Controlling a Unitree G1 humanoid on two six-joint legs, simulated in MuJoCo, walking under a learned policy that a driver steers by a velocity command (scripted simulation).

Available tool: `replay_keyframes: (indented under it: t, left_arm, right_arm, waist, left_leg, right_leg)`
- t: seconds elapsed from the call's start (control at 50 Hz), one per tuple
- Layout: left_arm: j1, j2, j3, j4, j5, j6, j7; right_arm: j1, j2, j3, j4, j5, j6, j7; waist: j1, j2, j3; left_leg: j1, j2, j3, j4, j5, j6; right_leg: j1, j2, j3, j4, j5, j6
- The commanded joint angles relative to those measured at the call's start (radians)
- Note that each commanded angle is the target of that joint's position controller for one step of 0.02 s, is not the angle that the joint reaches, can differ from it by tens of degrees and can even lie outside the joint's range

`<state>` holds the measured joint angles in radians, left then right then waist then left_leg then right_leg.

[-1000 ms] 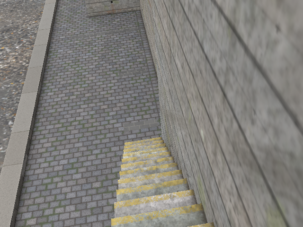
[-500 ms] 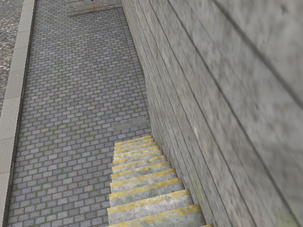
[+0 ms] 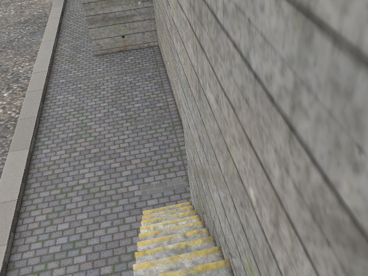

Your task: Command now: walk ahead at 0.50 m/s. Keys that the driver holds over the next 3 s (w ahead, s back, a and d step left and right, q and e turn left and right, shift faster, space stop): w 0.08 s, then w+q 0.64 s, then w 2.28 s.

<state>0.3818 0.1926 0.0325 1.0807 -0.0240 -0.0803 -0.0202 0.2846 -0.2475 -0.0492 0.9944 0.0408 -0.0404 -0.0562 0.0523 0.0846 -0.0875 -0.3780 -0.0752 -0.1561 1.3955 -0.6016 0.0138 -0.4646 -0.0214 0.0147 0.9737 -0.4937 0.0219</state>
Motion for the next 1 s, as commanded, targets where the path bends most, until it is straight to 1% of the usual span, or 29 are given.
replay_keyframes:
  t: [0.02, 0.04, 0.08, 0.16, 0.18, 0.22, 0.28, 0.32, 0.34, 0.36, 0.38, 0.4, 0.42, 0.44, 0.46, 0.52, 0.54, 0.58, 0.62, 0.66, 0.74, 0.78, 0.86, 0.9, 0.92, 0.94, 0.96, 0.98, 1.0]
  left_arm:
    - [0.184, 0.153, 0.031, 0.100, -0.009, -0.010, 0.014]
    - [0.085, 0.079, 0.007, 0.084, 0.014, -0.009, 0.042]
    - [-0.020, 0.089, -0.005, 0.063, 0.056, 0.001, 0.094]
    - [0.130, 0.020, -0.020, 0.110, 0.016, -0.035, 0.117]
    - [0.116, 0.003, -0.026, 0.082, 0.013, -0.025, 0.129]
    - [0.030, 0.040, -0.028, 0.046, 0.029, -0.002, 0.131]
    - [-0.149, 0.097, -0.006, -0.023, 0.047, 0.016, 0.127]
    - [-0.223, 0.153, 0.034, -0.035, 0.006, 0.027, 0.105]
    - [-0.168, 0.089, 0.029, -0.059, 0.014, 0.045, 0.123]
    - [-0.061, -0.015, 0.004, -0.158, 0.029, 0.017, 0.123]
    - [0.068, -0.013, 0.001, -0.172, 0.009, -0.005, 0.107]
    - [0.075, 0.038, 0.012, -0.168, -0.003, -0.018, 0.102]
    - [-0.013, 0.034, 0.009, -0.229, -0.006, -0.024, 0.105]
    - [-0.167, 0.027, -0.008, -0.305, -0.027, -0.003, 0.118]
    - [-0.266, 0.079, -0.005, -0.340, -0.017, 0.037, 0.128]
    - [-0.121, 0.125, 0.016, -0.283, 0.031, 0.093, 0.118]
    - [-0.192, 0.174, 0.035, -0.322, 0.013, 0.078, 0.103]
    - [-0.357, 0.155, 0.037, -0.366, -0.007, 0.055, 0.076]
    - [-0.453, 0.082, 0.006, -0.376, 0.036, 0.042, 0.050]
    - [-0.410, 0.064, 0.013, -0.359, 0.042, 0.039, 0.038]
    - [-0.510, 0.125, 0.036, -0.435, 0.044, 0.038, 0.029]
    - [-0.452, 0.125, 0.039, -0.414, 0.031, 0.009, -0.006]
    - [-0.088, 0.203, 0.098, -0.276, 0.012, -0.035, -0.022]
    - [0.246, 0.258, 0.129, -0.151, 0.018, -0.032, -0.037]
    - [0.475, 0.228, 0.130, -0.047, 0.005, -0.026, -0.033]
    - [0.640, 0.141, 0.091, 0.050, 0.011, -0.025, -0.034]
    - [0.612, 0.096, 0.046, 0.073, 0.040, -0.020, -0.037]
    - [0.512, 0.086, 0.035, 0.068, 0.012, -0.028, -0.032]
    - [0.408, 0.037, 0.016, 0.057, -0.007, -0.027, -0.033]
  right_arm:
    - [0.014, 0.003, -0.009, -0.054, 0.030, 0.012, -0.024]
    - [-0.009, -0.033, -0.024, -0.062, 0.020, 0.022, -0.009]
    - [-0.009, 0.023, -0.017, -0.073, -0.018, 0.032, 0.045]
    - [-0.105, -0.036, -0.043, -0.102, -0.033, 0.020, 0.085]
    - [-0.122, -0.014, -0.033, -0.120, -0.023, 0.024, 0.094]
    - [-0.167, 0.018, -0.027, -0.157, 0.002, 0.031, 0.110]
    - [0.167, -0.056, -0.064, -0.026, 0.029, 0.047, 0.095]
    - [0.572, -0.089, -0.081, 0.093, -0.058, 0.045, 0.069]
    - [0.555, -0.034, -0.050, 0.084, -0.051, 0.031, 0.068]
    - [0.424, -0.055, -0.002, 0.060, -0.081, -0.006, 0.081]
    - [0.418, -0.071, -0.009, 0.067, -0.088, -0.019, 0.107]
    - [0.415, -0.058, -0.019, 0.069, -0.087, -0.029, 0.136]
    - [0.324, -0.133, -0.040, 0.041, -0.104, -0.034, 0.141]
    - [0.185, -0.174, -0.038, 0.002, -0.139, -0.033, 0.105]
    - [0.100, -0.104, -0.006, -0.041, -0.176, -0.023, 0.074]
    - [0.009, -0.090, 0.001, -0.088, -0.093, -0.005, 0.024]
    - [0.147, -0.036, 0.020, -0.041, -0.062, -0.018, 0.016]
    - [0.316, 0.010, 0.031, 0.004, -0.034, -0.033, 0.005]
    - [0.285, 0.018, 0.044, -0.015, -0.010, -0.035, -0.031]
    - [0.203, -0.028, 0.040, -0.044, -0.032, -0.040, -0.022]
    - [0.172, -0.042, 0.023, -0.059, -0.010, -0.047, -0.010]
    - [0.130, -0.046, 0.005, -0.092, -0.016, -0.031, -0.013]
    - [0.035, -0.026, 0.000, -0.106, -0.015, 0.014, -0.006]
    - [-0.051, -0.049, 0.000, -0.093, -0.014, 0.000, 0.042]
    - [-0.122, -0.050, -0.007, -0.105, -0.010, -0.014, 0.066]
    - [-0.158, -0.015, -0.007, -0.125, 0.014, -0.024, 0.067]
    - [-0.010, 0.099, 0.006, -0.158, 0.002, -0.028, 0.053]
    - [0.144, 0.098, 0.011, -0.176, 0.015, -0.024, 0.041]
    - [0.104, 0.055, 0.004, -0.174, 0.038, -0.014, 0.030]
  waist:
    - [-0.025, -0.107, 0.297]
    - [-0.057, -0.018, 0.245]
    - [-0.111, -0.108, 0.125]
    - [-0.022, -0.237, 0.112]
    - [-0.026, -0.169, 0.153]
    - [-0.035, -0.224, 0.123]
    - [-0.178, -0.287, 0.060]
    - [-0.394, -0.094, 0.077]
    - [-0.362, 0.136, 0.228]
    - [-0.142, 0.384, 0.236]
    - [-0.048, 0.321, 0.121]
    - [-0.053, 0.034, 0.036]
    - [-0.032, -0.020, 0.011]
    - [-0.026, -0.027, 0.080]
    - [-0.018, -0.164, 0.115]
    - [0.073, -0.008, 0.127]
    - [0.031, 0.005, 0.165]
    - [-0.044, -0.019, 0.194]
    - [-0.071, -0.071, 0.213]
    - [-0.058, -0.014, 0.206]
    - [-0.113, 0.018, 0.276]
    - [-0.120, 0.079, 0.207]
    - [-0.031, 0.050, 0.122]
    - [0.138, 0.062, 0.011]
    - [0.246, -0.101, 0.014]
    - [0.306, -0.237, 0.084]
    - [0.175, -0.503, 0.168]
    - [0.017, -0.541, 0.171]
    - [-0.015, -0.352, 0.169]
  left_leg:
    - [-0.513, 0.013, -0.072, 0.116, 0.184, 0.059]
    - [-0.416, 0.046, -0.047, 0.019, 0.327, 0.058]
    - [-0.225, 0.065, 0.085, -0.057, 0.446, 0.021]
    - [-0.428, 0.062, 0.009, -0.266, 0.788, 0.045]
    - [-0.358, 0.052, 0.020, -0.480, 0.989, 0.030]
    - [-0.078, 0.032, 0.141, -0.657, 1.020, -0.005]
    - [0.342, 0.032, 0.222, -0.587, 1.094, -0.008]
    - [0.530, 0.077, 0.223, -0.805, 0.854, 0.072]
    - [0.461, 0.118, 0.119, -1.105, 0.793, 0.105]
    - [0.457, 0.182, -0.053, -0.815, 1.564, 0.108]
    - [0.534, 0.290, -0.238, -0.724, 1.716, 0.168]
    - [0.470, 0.336, -0.320, -0.751, 1.360, 0.189]
    - [0.423, 0.407, -0.506, -0.797, 1.102, 0.237]
    - [0.302, 0.494, -0.778, -0.963, 0.747, 0.305]
    - [0.152, 0.492, -0.811, -1.039, 0.647, 0.308]
    - [-0.012, 0.259, -0.540, -0.933, 0.615, 0.213]
    - [0.151, 0.245, -0.522, -0.903, 0.628, 0.222]
    - [0.355, 0.235, -0.521, -0.824, 0.615, 0.209]
    - [0.113, 0.144, -0.371, -0.842, 0.404, 0.163]
    - [-0.066, 0.121, -0.345, -0.844, 0.306, 0.181]
    - [0.052, 0.085, -0.359, -0.746, 0.365, 0.206]
    - [0.168, 0.084, -0.344, -0.634, 0.301, 0.204]
    - [0.193, 0.053, -0.316, -0.360, 0.650, 0.179]
    - [0.152, 0.019, -0.214, -0.017, 0.926, 0.134]
    - [-0.062, -0.056, -0.166, 0.270, 0.808, 0.083]
    - [-0.233, -0.163, -0.079, 0.695, 0.253, 0.048]
    - [-0.625, -0.258, -0.066, 0.907, -0.388, 0.010]
    - [-0.754, -0.132, -0.068, 0.663, -0.353, 0.018]
    - [-0.781, -0.033, -0.047, 0.585, -0.236, 0.037]
  right_leg:
    - [0.052, -0.299, 0.668, -0.474, -0.055, -0.238]
    - [-0.029, -0.251, 0.554, -0.378, -0.084, -0.214]
    - [-0.089, -0.218, 0.430, -0.333, 0.050, -0.202]
    - [0.073, -0.195, 0.346, -0.118, -0.138, -0.138]
    - [-0.036, -0.163, 0.257, -0.049, -0.201, -0.118]
    - [-0.186, -0.149, 0.142, -0.074, -0.184, -0.106]
    - [-0.408, -0.176, 0.021, 0.064, -0.202, -0.057]
    - [-0.441, -0.051, -0.165, 0.749, -0.010, 0.028]
    - [-0.573, 0.043, -0.207, 1.170, -0.247, 0.032]
    - [-0.756, 0.033, -0.097, 1.305, -0.192, 0.009]
    - [-0.837, 0.010, 0.013, 1.227, -0.085, -0.025]
    - [-0.824, -0.044, 0.078, 0.986, 0.100, -0.060]
    - [-0.852, -0.069, 0.130, 0.884, 0.144, -0.067]
    - [-0.887, -0.083, 0.189, 0.676, 0.202, -0.007]
    - [-0.765, -0.082, 0.234, 0.520, 0.299, 0.032]
    - [-0.451, -0.029, 0.182, 0.369, 0.458, 0.066]
    - [-0.596, -0.036, 0.231, 0.242, 0.609, 0.056]
    - [-0.759, -0.005, 0.246, 0.108, 0.647, 0.037]
    - [-0.414, 0.018, 0.151, -0.217, 0.981, 0.033]
    - [-0.167, 0.040, 0.122, -0.209, 1.085, 0.047]
    - [-0.188, 0.036, 0.127, -0.364, 0.878, 0.054]
    - [-0.185, -0.004, 0.148, -0.428, 0.924, 0.039]
    - [0.115, -0.050, 0.131, -0.523, 0.940, 0.002]
    - [0.421, -0.054, 0.041, -0.545, 0.932, -0.032]
    - [0.663, -0.076, 0.008, -0.602, 0.984, -0.065]
    - [0.717, -0.154, 0.040, -0.665, 0.998, -0.141]
    - [0.870, -0.227, 0.111, -0.299, 1.611, -0.218]
    - [0.830, -0.229, 0.229, -0.247, 1.680, -0.263]
    - [0.717, -0.246, 0.296, -0.269, 1.366, -0.296]
